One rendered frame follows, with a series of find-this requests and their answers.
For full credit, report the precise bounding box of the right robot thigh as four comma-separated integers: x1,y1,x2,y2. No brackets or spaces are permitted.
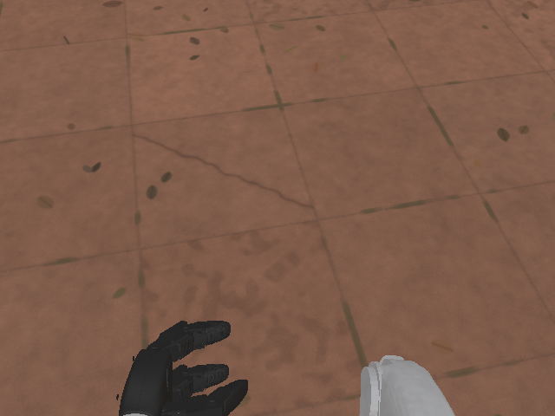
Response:
360,359,455,416

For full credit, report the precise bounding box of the left robot hand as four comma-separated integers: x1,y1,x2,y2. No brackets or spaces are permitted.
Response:
116,321,248,416

